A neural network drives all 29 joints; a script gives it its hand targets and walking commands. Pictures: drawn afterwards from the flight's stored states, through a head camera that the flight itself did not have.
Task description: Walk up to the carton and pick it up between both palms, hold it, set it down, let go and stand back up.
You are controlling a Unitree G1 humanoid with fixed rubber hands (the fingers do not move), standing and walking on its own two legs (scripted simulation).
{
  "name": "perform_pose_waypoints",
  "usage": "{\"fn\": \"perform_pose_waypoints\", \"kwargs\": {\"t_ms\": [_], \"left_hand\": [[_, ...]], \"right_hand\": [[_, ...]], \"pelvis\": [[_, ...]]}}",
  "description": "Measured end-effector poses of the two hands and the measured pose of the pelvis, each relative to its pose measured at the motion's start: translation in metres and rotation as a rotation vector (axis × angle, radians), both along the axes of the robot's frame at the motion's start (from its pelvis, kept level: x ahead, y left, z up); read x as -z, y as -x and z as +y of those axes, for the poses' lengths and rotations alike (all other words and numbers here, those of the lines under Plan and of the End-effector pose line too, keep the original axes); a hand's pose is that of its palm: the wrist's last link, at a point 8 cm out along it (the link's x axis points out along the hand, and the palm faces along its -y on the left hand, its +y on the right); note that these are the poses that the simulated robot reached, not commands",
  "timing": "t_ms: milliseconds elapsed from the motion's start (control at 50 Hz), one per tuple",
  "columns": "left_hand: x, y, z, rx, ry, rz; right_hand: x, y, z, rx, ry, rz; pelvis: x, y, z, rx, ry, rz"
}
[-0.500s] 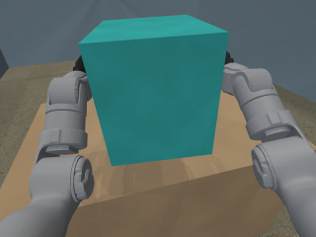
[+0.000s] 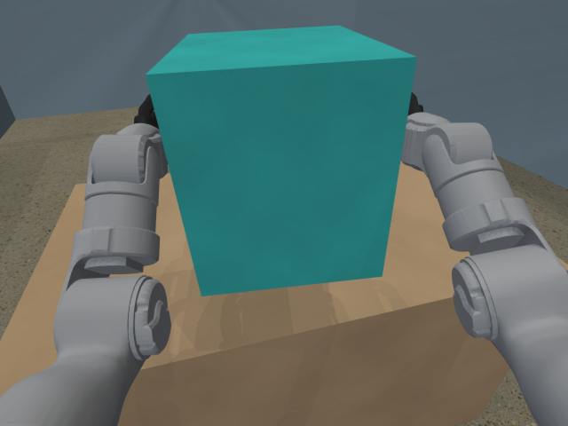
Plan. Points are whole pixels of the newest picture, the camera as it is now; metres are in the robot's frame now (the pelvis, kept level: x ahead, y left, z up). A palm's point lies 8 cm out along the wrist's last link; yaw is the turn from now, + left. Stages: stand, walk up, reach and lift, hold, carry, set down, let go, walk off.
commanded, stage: hold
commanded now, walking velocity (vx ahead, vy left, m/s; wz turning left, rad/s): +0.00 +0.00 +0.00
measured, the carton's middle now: (277, 145) +0.42 +0.00 +0.27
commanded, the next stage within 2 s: none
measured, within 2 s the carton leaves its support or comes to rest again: neither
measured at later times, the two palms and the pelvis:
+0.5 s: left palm (151, 141) +0.37 +0.16 +0.30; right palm (411, 130) +0.37 -0.17 +0.31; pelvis +0.00 +0.00 +0.00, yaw +0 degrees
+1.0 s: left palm (153, 147) +0.38 +0.16 +0.29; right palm (408, 133) +0.37 -0.17 +0.30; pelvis +0.00 +0.00 +0.00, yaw +0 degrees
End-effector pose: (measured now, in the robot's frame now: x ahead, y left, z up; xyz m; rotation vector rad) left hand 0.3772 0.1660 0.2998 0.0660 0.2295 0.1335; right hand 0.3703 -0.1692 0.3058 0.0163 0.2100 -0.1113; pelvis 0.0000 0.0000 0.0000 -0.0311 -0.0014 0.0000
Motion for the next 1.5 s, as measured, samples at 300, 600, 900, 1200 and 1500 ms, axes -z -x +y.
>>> {"fn": "perform_pose_waypoints", "kwargs": {"t_ms": [300,600,900,1200,1500], "left_hand": [[-0.005,0.002,-0.006,0.001,-0.004,-0.003],[-0.006,0.001,-0.002,-0.005,0.012,0.001],[0.003,-0.004,-0.002,0.003,0.015,-0.003],[0.002,-0.003,-0.005,-0.001,0.015,0.005],[-0.001,0.003,0.002,-0.015,0.016,-0.005]], "right_hand": [[-0.004,0.003,-0.006,0.004,-0.013,-0.002],[-0.006,0.000,-0.002,0.001,-0.011,0.003],[-0.001,-0.003,-0.002,0.002,0.014,0.001],[0.004,-0.002,-0.004,0.003,-0.004,0.011],[-0.001,0.000,0.002,-0.009,-0.012,0.003]], "pelvis": [[0.000,0.001,0.000,0.003,0.000,-0.009],[0.000,0.003,-0.002,0.001,-0.002,0.011],[0.000,-0.002,-0.002,0.000,0.000,0.003],[0.000,-0.004,0.000,0.012,0.000,-0.001],[0.000,-0.001,-0.001,0.002,0.001,-0.007]]}}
